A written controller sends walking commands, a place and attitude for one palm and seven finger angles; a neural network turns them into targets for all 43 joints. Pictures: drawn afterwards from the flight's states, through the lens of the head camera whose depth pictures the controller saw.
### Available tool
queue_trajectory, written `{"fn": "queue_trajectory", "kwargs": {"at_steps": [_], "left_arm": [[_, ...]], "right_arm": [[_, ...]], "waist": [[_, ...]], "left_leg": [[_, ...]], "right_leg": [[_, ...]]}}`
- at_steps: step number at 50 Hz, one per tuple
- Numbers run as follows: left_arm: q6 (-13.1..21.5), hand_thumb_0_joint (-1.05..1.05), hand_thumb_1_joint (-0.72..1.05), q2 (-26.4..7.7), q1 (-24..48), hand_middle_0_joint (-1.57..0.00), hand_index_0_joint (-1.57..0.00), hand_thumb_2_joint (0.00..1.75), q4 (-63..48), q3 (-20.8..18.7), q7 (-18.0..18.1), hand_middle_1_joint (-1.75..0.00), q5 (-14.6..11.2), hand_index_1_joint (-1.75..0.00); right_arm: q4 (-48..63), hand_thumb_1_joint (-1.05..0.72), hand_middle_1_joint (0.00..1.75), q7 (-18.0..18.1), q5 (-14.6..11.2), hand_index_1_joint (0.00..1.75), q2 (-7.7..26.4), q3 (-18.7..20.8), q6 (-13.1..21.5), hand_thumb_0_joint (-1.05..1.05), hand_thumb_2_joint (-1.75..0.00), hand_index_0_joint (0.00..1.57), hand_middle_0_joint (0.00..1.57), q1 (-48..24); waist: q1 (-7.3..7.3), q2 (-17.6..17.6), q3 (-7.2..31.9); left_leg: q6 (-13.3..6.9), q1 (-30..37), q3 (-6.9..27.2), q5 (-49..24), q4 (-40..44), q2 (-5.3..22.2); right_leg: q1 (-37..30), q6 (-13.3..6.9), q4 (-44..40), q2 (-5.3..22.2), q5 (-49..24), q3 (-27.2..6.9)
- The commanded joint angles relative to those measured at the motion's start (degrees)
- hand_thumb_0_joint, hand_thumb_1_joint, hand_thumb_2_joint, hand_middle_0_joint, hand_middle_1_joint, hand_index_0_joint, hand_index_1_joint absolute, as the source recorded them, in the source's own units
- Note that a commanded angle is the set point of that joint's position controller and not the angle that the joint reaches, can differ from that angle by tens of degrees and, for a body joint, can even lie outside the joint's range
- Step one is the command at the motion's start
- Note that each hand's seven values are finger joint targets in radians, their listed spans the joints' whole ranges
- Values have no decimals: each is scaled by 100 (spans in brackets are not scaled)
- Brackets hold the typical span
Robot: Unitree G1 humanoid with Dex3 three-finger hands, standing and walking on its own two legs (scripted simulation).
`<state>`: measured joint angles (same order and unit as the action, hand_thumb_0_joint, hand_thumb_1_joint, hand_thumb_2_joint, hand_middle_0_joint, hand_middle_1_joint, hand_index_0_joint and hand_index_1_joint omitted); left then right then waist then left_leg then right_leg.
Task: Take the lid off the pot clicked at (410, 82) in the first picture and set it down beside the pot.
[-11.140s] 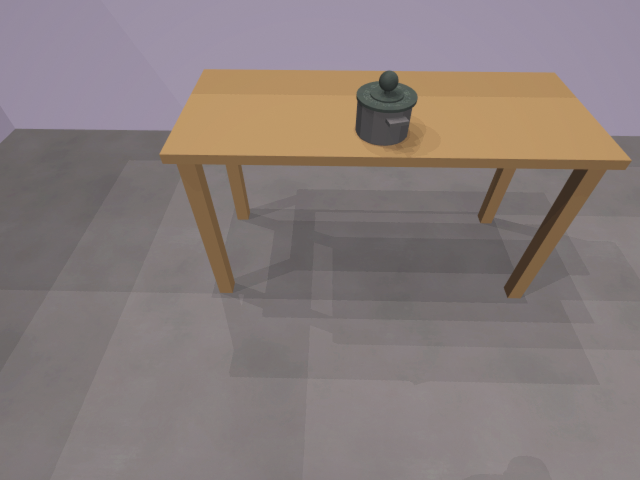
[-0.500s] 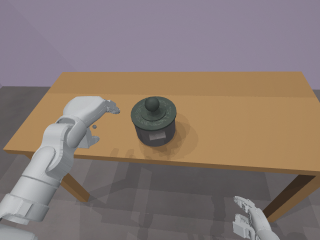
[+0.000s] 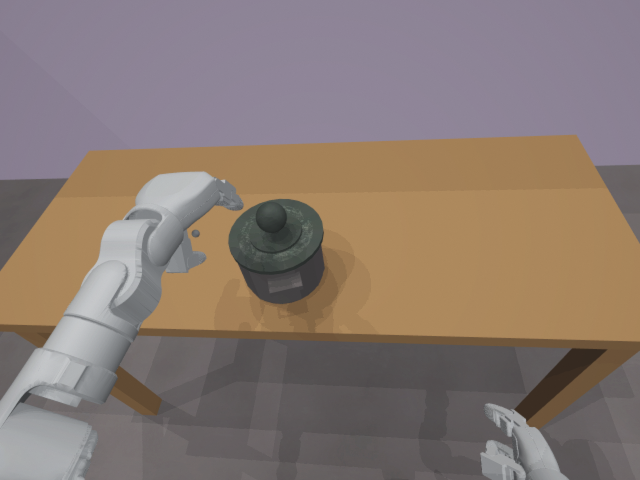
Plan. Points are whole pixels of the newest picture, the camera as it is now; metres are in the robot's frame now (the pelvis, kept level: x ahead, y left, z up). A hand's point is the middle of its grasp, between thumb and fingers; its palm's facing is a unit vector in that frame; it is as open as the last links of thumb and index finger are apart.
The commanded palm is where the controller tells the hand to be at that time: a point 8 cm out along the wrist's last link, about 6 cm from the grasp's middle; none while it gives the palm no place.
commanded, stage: move the open hand above the knob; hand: left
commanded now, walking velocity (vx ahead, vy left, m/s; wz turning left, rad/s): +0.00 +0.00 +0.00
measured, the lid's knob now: (271, 217) +0.48 +0.10 +0.04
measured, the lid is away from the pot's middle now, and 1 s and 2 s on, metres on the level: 0.00 0.00 0.00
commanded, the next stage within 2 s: lower the open fingers around the knob in 1.32 s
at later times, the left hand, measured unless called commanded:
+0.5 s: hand (239, 203) +0.44 +0.13 +0.12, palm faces -0.25 -0.03 -0.97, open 10.4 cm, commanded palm +0.43 +0.12 +0.19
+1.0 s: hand (258, 188) +0.46 +0.10 +0.12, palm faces -0.27 -0.05 -0.96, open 10.4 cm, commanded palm +0.44 +0.12 +0.19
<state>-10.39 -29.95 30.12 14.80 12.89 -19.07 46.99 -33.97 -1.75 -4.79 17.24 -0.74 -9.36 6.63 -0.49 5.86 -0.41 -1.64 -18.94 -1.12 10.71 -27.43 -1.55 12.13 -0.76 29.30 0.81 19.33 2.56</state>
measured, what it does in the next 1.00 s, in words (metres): stands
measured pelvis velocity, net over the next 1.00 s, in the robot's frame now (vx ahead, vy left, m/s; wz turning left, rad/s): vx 0.00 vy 0.01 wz -0.02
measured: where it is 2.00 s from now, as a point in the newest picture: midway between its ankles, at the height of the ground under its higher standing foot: outside the picture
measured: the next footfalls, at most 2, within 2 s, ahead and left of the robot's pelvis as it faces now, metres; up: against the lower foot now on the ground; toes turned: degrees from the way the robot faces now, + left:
none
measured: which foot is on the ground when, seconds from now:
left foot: down 0.00-1.00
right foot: down 0.00-1.00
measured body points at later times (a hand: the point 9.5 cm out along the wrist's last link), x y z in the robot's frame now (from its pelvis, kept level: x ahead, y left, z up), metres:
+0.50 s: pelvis +0.00 +0.01 +0.00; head +0.04 -0.04 +0.44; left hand +0.44 +0.13 +0.17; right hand +0.16 -0.22 -0.13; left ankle +0.04 +0.11 -0.74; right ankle -0.05 -0.11 -0.74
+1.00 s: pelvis +0.00 +0.01 +0.00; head +0.03 -0.03 +0.45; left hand +0.47 +0.10 +0.17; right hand +0.09 -0.25 -0.14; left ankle +0.04 +0.11 -0.74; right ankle -0.05 -0.11 -0.74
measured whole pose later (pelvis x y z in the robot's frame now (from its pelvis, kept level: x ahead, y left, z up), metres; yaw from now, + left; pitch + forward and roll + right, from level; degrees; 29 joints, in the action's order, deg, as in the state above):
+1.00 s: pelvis +0.00 +0.01 +0.00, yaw -1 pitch +5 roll +1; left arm -14.0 -19.0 53.7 45.2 17.4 -13.8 49.7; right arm -39.1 -1.3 -4.5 15.9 -0.1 -9.8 12.2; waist -4.1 5.0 2.0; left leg -2.4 -22.3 -2.7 10.8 -27.6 -1.7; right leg 16.3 -0.1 30.1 1.1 19.2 0.9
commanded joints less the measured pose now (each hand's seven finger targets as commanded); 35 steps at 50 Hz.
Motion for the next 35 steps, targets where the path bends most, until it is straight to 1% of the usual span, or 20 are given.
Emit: {"fn": "queue_trajectory", "kwargs": {"at_steps": [1, 3, 4, 6, 8, 11, 12, 13, 16, 18, 20, 22, 24, 26, 27, 28, 31, 32, 34, 35], "left_arm": [[-108, 0, -33, -1140, 2640, -80, -80, 141, -839, -681, 300, -8, 122, -8], [-109, 0, -33, -1280, 2800, -80, -80, 141, -879, -832, 327, -8, 154, -8], [-124, 0, -33, -1192, 2815, -80, -80, 141, -754, -718, 344, -8, 163, -8], [-213, 0, -33, -949, 2925, -80, -80, 141, -428, -529, 371, -8, 189, -8], [-228, 0, -33, -1233, 3097, -80, -80, 141, -365, -811, 408, -8, 202, -8], [-315, 0, -33, -581, 3462, -80, -80, 141, -302, -212, 417, -8, 242, -8], [-364, 0, -33, -544, 3524, -80, -80, 141, -207, -188, 431, -8, 251, -8], [-337, 0, -33, -827, 3567, -80, -80, 141, -299, -496, 448, -8, 229, -8], [-381, 0, -33, -600, 3688, -80, -80, 141, -11, -260, 474, -8, 281, -8], [-430, 0, -33, -418, 3785, -80, -80, 141, 248, -188, 489, -8, 270, -8], [-471, 0, -33, -599, 3932, -80, -80, 141, 490, -305, 540, -8, 302, -8], [-517, 0, -33, -266, 4258, -80, -80, 141, 563, 4, 554, -8, 323, -8], [-547, 0, -33, -257, 4569, -80, -80, 141, 804, 24, 575, -8, 337, -8], [-568, 0, -33, 7, 4941, -80, -80, 141, 886, 222, 606, -8, 345, -8], [-568, 0, -33, -120, 4955, -80, -80, 141, 1044, 99, 628, -8, 345, -8], [-537, 0, -33, -244, 4984, -80, -80, 141, 1221, -69, 635, -8, 322, -8], [-574, 0, -33, 104, 5439, -80, -80, 141, 1827, 261, 684, -8, 377, -8], [-551, 0, -33, -130, 5459, -80, -80, 141, 1809, 24, 721, -8, 394, -8], [-452, 0, -33, -247, 5280, -80, -80, 141, 1781, -102, 725, -8, 368, -8], [-459, 0, -33, -146, 5189, -80, -80, 141, 2097, -9, 730, -8, 426, -8]], "right_arm": [[834, -90, 30, -12, -14, 30, 469, 160, 225, 0, -90, 20, 20, -682], [841, -90, 30, -27, 2, 30, 486, 171, 235, 0, -90, 20, 20, -680], [807, -90, 30, -25, -7, 30, 474, 160, 214, 0, -90, 20, 20, -676], [749, -90, 30, -31, -28, 30, 452, 148, 196, 0, -90, 20, 20, -641], [749, -90, 30, -36, -17, 30, 497, 162, 191, 0, -90, 20, 20, -615], [729, -90, 30, -77, -29, 30, 414, 160, 152, 0, -90, 20, 20, -639], [692, -90, 30, -88, -30, 30, 422, 168, 143, 0, -90, 20, 20, -598], [716, -90, 30, -94, -8, 30, 450, 192, 159, 0, -90, 20, 20, -571], [669, -90, 30, -106, -24, 30, 413, 147, 133, 0, -90, 20, 20, -580], [629, -90, 30, -124, -27, 30, 409, 168, 108, 0, -90, 20, 20, -538], [581, -90, 30, -111, -30, 30, 434, 151, 96, 0, -90, 20, 20, -502], [556, -90, 30, -108, -39, 30, 400, 154, 72, 0, -90, 20, 20, -512], [493, -90, 30, -95, -20, 30, 416, 170, 43, 0, -90, 20, 20, -454], [429, -90, 30, -89, -13, 30, 380, 200, 52, 0, -90, 20, 20, -376], [391, -90, 30, -74, -10, 30, 410, 193, 59, 0, -90, 20, 20, -329], [381, -90, 30, -51, 13, 30, 423, 192, 70, 0, -90, 20, 20, -275], [206, -90, 30, 1, 4, 30, 410, 191, 58, 0, -90, 20, 20, -148], [211, -90, 30, 8, 28, 30, 439, 200, 90, 0, -90, 20, 20, -94], [304, -90, 30, 24, 60, 30, 440, 201, 127, 0, -90, 20, 20, -115], [276, -90, 30, 24, 38, 30, 418, 178, 121, 0, -90, 20, 20, -104]], "waist": [[-32, -533, 2044], [-13, -690, 2220], [-24, -559, 2276], [-64, -635, 2175], [-22, -774, 2256], [-115, -562, 2389], [-124, -531, 2409], [-86, -734, 2541], [-101, -678, 2533], [-139, -845, 2389], [-106, -814, 2432], [-173, -742, 2477], [-234, -784, 2388], [-278, -665, 2501], [-267, -667, 2568], [-262, -958, 2537], [-370, -882, 2335], [-297, -811, 2550], [-238, -769, 2788], [-253, -814, 2607]], "left_leg": [[-234, 1460, 141, -1547, -50, -127], [-261, 1499, 163, -1697, -121, -128], [-251, 1527, 139, -1719, -110, -126], [-230, 1482, 160, -1726, -133, -119], [-247, 1383, 148, -1703, -162, -117], [-222, 1660, 225, -1977, -194, -95], [-223, 1689, 221, -1955, -203, -97], [-246, 1634, 214, -1996, -249, -88], [-228, 1609, 203, -2078, -249, -98], [-229, 1508, 208, -1965, -248, -83], [-219, 1469, 192, -1844, -218, -87], [-210, 1550, 215, -1829, -202, -80], [-221, 1487, 212, -1646, -185, -63], [-214, 1672, 271, -1623, -181, -63], [-211, 1709, 282, -1597, -166, -60], [-237, 1553, 266, -1546, -175, -63], [-219, 1464, 240, -1229, -81, -55], [-224, 1538, 250, -1304, -76, -57], [-242, 1544, 225, -1439, -86, -71], [-231, 1459, 222, -1396, -68, -71]], "right_leg": [[90, -25, -300, -84, -2614, -103], [22, -44, -280, -85, -2766, -139], [15, -35, -236, -90, -2755, -128], [157, -33, -206, -99, -2742, -74], [35, -47, -216, -83, -2830, -117], [308, -58, -113, -117, -2733, -19], [361, -55, -130, -119, -2687, -18], [185, -62, -138, -108, -2849, -64], [249, -43, -61, -102, -2929, -40], [364, -63, -104, -114, -2801, -12], [311, -55, -73, -120, -2760, -11], [440, -63, -71, -126, -2629, 11], [513, -69, -121, -133, -2473, 11], [662, -93, -116, -154, -2287, 53], [652, -95, -131, -157, -2245, 35], [543, -90, -174, -141, -2327, 4], [757, -77, -204, -156, -2031, 35], [635, -88, -186, -154, -2096, 8], [371, -85, -187, -114, -2332, -55], [463, -87, -186, -126, -2265, -34]]}}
